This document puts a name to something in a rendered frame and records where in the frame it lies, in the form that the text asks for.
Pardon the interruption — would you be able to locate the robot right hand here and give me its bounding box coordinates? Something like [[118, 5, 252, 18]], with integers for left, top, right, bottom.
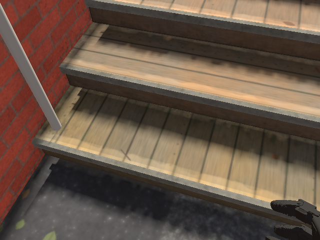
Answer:
[[265, 199, 320, 240]]

